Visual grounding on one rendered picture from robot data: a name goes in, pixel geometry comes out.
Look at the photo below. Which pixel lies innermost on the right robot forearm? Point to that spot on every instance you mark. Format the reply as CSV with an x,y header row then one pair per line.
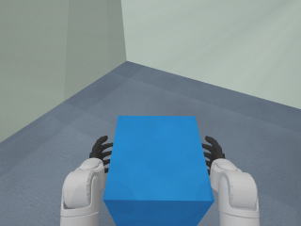
x,y
238,200

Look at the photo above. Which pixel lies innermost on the left robot hand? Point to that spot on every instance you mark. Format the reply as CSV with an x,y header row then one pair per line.
x,y
97,151

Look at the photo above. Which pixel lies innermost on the left robot forearm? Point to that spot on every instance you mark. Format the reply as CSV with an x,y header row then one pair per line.
x,y
80,198

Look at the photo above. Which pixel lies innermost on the carton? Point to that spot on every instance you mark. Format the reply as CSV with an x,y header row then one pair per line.
x,y
157,174

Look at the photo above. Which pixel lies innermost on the right robot hand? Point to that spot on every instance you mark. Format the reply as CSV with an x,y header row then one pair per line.
x,y
215,152

